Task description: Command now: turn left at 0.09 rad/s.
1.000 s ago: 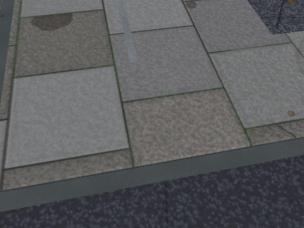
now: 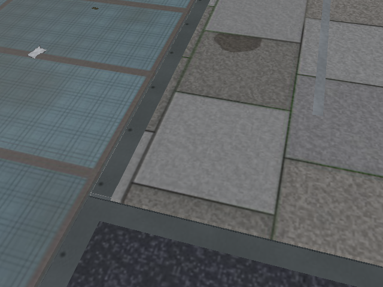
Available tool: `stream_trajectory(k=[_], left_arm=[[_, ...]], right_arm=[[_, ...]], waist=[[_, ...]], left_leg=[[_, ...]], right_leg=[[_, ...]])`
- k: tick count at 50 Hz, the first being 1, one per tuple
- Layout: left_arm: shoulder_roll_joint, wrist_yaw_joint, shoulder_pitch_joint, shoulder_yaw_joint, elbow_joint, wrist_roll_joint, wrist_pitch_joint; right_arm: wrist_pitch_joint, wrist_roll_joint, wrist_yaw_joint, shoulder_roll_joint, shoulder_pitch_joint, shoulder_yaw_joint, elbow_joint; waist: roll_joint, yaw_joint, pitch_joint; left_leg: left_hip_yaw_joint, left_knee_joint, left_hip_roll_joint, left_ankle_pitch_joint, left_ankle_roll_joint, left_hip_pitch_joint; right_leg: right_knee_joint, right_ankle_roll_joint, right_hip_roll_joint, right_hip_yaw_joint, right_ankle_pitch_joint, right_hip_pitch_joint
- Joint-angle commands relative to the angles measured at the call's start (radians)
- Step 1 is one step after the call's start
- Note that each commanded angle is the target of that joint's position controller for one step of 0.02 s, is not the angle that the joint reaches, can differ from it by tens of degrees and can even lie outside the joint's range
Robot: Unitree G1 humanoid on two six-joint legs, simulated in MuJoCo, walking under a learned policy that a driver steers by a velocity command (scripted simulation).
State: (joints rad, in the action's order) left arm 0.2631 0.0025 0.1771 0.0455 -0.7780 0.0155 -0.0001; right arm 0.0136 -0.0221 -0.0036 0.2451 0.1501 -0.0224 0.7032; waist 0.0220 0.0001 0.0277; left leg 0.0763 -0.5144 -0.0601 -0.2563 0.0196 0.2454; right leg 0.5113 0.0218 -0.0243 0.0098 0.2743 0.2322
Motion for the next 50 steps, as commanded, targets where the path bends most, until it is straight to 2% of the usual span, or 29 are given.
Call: stream_trajectory(k=[1, 4, 12, 30, 31, 32, 33, 34, 35, 36, 37, 38, 40, 42, 43, 44, 45, 46, 47, 48, 49, 50], left_arm=[[0.119, -0.005, -0.069, 0.019, 0.07, 0.004, -0.032], [0.113, 0.002, -0.032, 0.012, 0.05, -0.001, -0.043], [0.101, 0.01, -0.027, 0.0, 0.025, -0.005, -0.035], [0.096, 0.011, -0.004, -0.011, -0.114, -0.01, -0.033], [0.095, 0.013, 0.013, -0.012, -0.129, -0.011, -0.032], [0.113, 0.016, 0.019, -0.006, -0.136, -0.017, -0.027], [0.14, 0.02, 0.029, 0.003, -0.14, -0.023, -0.023], [0.161, 0.024, 0.06, 0.01, -0.147, -0.029, -0.024], [0.191, 0.028, 0.088, 0.019, -0.155, -0.033, -0.028], [0.208, 0.032, 0.101, 0.026, -0.16, -0.034, -0.036], [0.205, 0.033, 0.102, 0.028, -0.158, -0.028, -0.046], [0.197, 0.03, 0.095, 0.029, -0.153, -0.028, -0.054], [0.192, 0.026, 0.056, 0.032, -0.136, -0.045, -0.058], [0.2, 0.022, 0.008, 0.035, -0.127, -0.058, -0.049], [0.183, 0.019, 0.02, 0.031, -0.13, -0.053, -0.044], [0.146, 0.015, 0.019, 0.018, -0.128, -0.046, -0.046], [0.068, 0.005, -0.002, -0.006, -0.111, -0.031, -0.052], [0.035, 0.008, -0.019, -0.014, -0.056, -0.034, -0.073], [0.101, 0.009, -0.03, 0.001, -0.05, -0.061, -0.087], [0.127, 0.001, -0.025, 0.006, -0.051, -0.076, -0.098], [0.13, -0.003, -0.011, 0.01, -0.066, -0.068, -0.105], [0.135, -0.006, -0.018, 0.015, -0.07, -0.051, -0.11]], right_arm=[[-0.001, 0.003, -0.012, 0.137, -0.021, -0.042, -0.049], [0.006, 0.006, -0.014, 0.117, -0.003, -0.041, -0.033], [0.0, 0.011, -0.023, 0.103, 0.031, -0.045, 0.031], [0.001, 0.017, -0.044, 0.107, 0.055, -0.05, 0.198], [0.002, 0.018, -0.045, 0.098, 0.07, -0.047, 0.215], [0.003, 0.023, -0.046, 0.096, 0.074, -0.048, 0.225], [-0.001, 0.029, -0.046, 0.094, 0.068, -0.049, 0.226], [-0.012, 0.031, -0.043, 0.091, 0.042, -0.048, 0.214], [-0.03, 0.037, -0.037, 0.083, 0.012, -0.045, 0.197], [-0.049, 0.043, -0.03, 0.081, -0.021, -0.044, 0.183], [-0.063, 0.048, -0.021, 0.089, -0.031, -0.047, 0.18], [-0.073, 0.051, -0.014, 0.094, -0.029, -0.049, 0.181], [-0.09, 0.054, 0.0, 0.089, -0.013, -0.047, 0.192], [-0.099, 0.047, 0.007, 0.071, 0.078, -0.051, 0.246], [-0.096, 0.044, 0.007, 0.075, 0.154, -0.059, 0.287], [-0.091, 0.046, 0.005, 0.086, 0.234, -0.067, 0.316], [-0.092, 0.046, -0.005, 0.136, 0.333, -0.079, 0.328], [-0.099, 0.041, 0.005, 0.262, 0.413, -0.099, 0.332], [-0.116, 0.028, 0.012, 0.205, 0.35, -0.078, 0.323], [-0.13, 0.03, 0.015, 0.154, 0.268, -0.061, 0.293], [-0.135, 0.028, 0.019, 0.135, 0.216, -0.051, 0.275], [-0.133, 0.029, 0.022, 0.125, 0.188, -0.044, 0.266]], waist=[[-0.124, -0.011, -0.05], [-0.083, -0.002, -0.047], [-0.014, 0.005, -0.041], [-0.026, 0.002, -0.015], [-0.034, 0.001, -0.035], [-0.056, 0.005, -0.02], [-0.097, 0.014, 0.013], [-0.145, 0.029, 0.054], [-0.193, 0.036, 0.091], [-0.201, 0.046, 0.134], [-0.186, 0.046, 0.145], [-0.172, 0.042, 0.134], [-0.147, 0.019, 0.098], [-0.132, -0.039, 0.046], [-0.115, -0.062, 0.017], [-0.078, -0.094, -0.006], [0.097, -0.131, -0.031], [0.301, -0.135, -0.052], [0.172, -0.102, 0.004], [0.113, -0.069, 0.069], [0.088, -0.046, 0.078], [0.067, -0.036, 0.084]], left_leg=[[0.059, 0.049, 0.065, 0.069, 0.011, -0.038], [0.071, 0.06, 0.074, 0.117, 0.019, -0.034], [0.071, 0.066, 0.076, 0.17, -0.001, -0.043], [0.053, 0.092, 0.078, 0.203, -0.018, -0.093], [0.034, 0.087, 0.062, 0.114, -0.017, -0.098], [0.0, 0.054, 0.031, -0.038, -0.011, -0.066], [-0.035, 0.0, 0.003, -0.188, -0.006, 0.004], [-0.06, -0.075, -0.004, -0.245, -0.004, 0.097], [-0.089, -0.167, 0.011, -0.222, -0.002, 0.174], [-0.065, -0.242, 0.057, -0.197, 0.005, 0.22], [-0.043, -0.301, 0.089, -0.225, 0.013, 0.272], [-0.035, -0.316, 0.112, -0.26, 0.02, 0.307], [-0.056, -0.184, 0.124, -0.229, 0.032, 0.228], [-0.143, 0.016, 0.063, 0.0, 0.022, -0.052], [-0.171, 0.041, 0.022, 0.061, 0.006, -0.186], [-0.141, 0.062, 0.031, 0.04, 0.008, -0.29], [0.118, 0.189, 0.202, -0.104, 0.064, -0.392], [0.562, 0.342, 0.42, -0.282, 0.226, -0.465], [0.644, 0.371, 0.471, -0.421, 0.282, -0.393], [0.549, 0.376, 0.433, -0.421, 0.252, -0.363], [0.441, 0.379, 0.385, -0.32, 0.211, -0.342], [0.353, 0.384, 0.353, -0.184, 0.181, -0.327]], right_leg=[[-0.12, -0.051, -0.078, 0.09, -0.099, 0.008], [-0.098, -0.039, -0.065, 0.07, -0.11, -0.009], [-0.084, -0.047, -0.045, 0.055, -0.127, -0.027], [-0.127, -0.053, -0.023, 0.045, -0.136, -0.03], [-0.139, -0.057, -0.015, 0.042, -0.031, -0.037], [-0.156, -0.075, -0.014, 0.056, 0.143, -0.029], [-0.192, -0.109, -0.042, 0.112, 0.334, -0.016], [-0.259, -0.159, -0.119, 0.226, 0.49, -0.02], [-0.339, -0.219, -0.227, 0.369, 0.584, -0.029], [-0.385, -0.266, -0.3, 0.468, 0.572, -0.004], [-0.396, -0.284, -0.327, 0.496, 0.508, -0.026], [-0.393, -0.28, -0.33, 0.482, 0.439, -0.067], [-0.374, -0.234, -0.274, 0.361, 0.306, -0.079], [-0.309, -0.191, -0.176, 0.198, 0.195, 0.045], [-0.246, -0.178, -0.139, 0.154, 0.179, 0.11], [-0.148, -0.153, -0.104, 0.11, 0.158, 0.175], [0.15, -0.088, -0.019, 0.007, 0.121, 0.292], [0.428, -0.055, 0.083, -0.024, 0.279, 0.499], [0.606, -0.072, 0.02, 0.073, 0.3, 0.584], [0.653, -0.096, -0.031, 0.098, 0.189, 0.64], [0.648, -0.104, -0.063, 0.08, 0.097, 0.635], [0.604, -0.101, -0.086, 0.073, 0.022, 0.624]])
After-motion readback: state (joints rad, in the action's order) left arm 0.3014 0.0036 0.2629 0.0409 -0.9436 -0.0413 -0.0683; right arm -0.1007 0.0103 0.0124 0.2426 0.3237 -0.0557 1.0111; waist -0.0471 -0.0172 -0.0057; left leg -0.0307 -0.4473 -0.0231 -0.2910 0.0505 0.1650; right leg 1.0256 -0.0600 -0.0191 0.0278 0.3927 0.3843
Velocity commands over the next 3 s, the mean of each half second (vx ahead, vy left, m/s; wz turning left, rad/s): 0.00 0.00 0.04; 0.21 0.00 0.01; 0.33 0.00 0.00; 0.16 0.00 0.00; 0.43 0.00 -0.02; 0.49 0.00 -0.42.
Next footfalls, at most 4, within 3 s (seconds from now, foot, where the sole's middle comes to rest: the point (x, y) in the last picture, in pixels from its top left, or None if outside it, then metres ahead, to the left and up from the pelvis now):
1.34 right None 0.47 -0.11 -0.77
1.70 left None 0.45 0.13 -0.77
2.42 left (174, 206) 0.82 0.12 -0.77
2.98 right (239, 154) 1.08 -0.16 -0.77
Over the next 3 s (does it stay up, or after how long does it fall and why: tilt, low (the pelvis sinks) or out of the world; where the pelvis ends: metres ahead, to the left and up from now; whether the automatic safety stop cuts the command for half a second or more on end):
stays up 0.95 -0.03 -0.02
